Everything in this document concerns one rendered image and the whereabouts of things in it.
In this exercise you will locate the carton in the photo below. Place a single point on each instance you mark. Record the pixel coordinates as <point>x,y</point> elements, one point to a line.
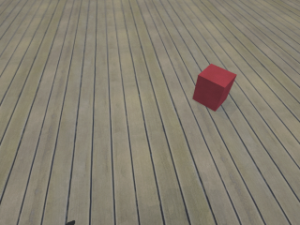
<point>213,85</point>

